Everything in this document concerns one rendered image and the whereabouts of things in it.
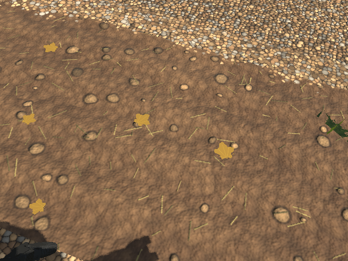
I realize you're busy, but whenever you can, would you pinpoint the left robot hand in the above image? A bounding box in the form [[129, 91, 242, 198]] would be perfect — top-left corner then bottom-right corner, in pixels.
[[0, 242, 57, 261]]

